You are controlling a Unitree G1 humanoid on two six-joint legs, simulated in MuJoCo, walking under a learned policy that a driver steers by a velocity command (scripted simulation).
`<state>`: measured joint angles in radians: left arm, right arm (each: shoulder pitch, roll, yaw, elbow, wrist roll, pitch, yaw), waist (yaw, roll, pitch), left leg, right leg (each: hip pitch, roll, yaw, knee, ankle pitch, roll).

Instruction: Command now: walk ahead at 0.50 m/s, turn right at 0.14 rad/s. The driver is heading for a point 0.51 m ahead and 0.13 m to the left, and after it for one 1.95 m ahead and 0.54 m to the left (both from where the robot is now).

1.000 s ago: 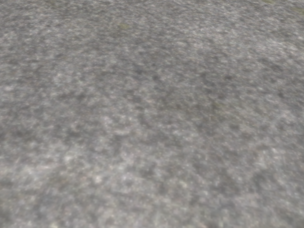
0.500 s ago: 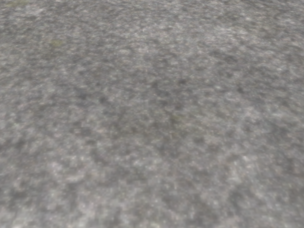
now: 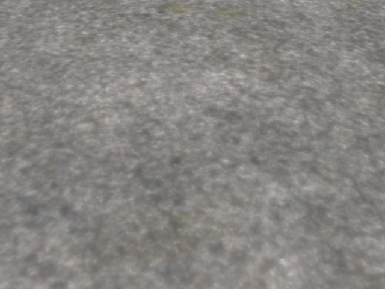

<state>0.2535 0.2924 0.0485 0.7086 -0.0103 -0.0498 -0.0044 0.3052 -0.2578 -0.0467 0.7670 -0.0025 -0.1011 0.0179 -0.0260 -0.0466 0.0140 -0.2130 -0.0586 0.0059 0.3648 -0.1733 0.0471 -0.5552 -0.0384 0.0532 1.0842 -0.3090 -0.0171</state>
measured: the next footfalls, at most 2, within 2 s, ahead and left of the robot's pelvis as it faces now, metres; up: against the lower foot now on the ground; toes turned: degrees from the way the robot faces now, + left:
right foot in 0.26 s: +0.32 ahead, -0.15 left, +0.00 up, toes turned +3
left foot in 0.68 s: +0.24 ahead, +0.10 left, +0.00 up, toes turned +19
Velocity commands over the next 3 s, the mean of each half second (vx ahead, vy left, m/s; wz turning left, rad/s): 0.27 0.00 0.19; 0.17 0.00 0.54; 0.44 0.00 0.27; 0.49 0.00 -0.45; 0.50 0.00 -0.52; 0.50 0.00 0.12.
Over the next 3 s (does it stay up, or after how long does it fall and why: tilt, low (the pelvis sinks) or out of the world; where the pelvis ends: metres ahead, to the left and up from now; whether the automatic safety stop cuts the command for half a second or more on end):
stays up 1.24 0.29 0.00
